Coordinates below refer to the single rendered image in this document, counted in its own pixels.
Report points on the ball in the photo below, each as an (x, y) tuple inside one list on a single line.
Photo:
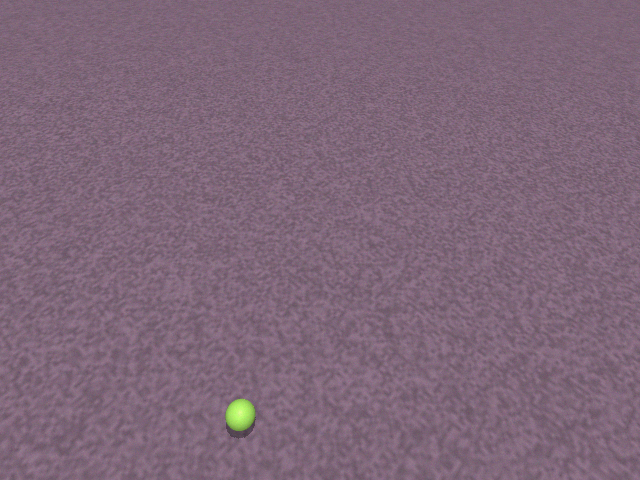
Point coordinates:
[(240, 414)]

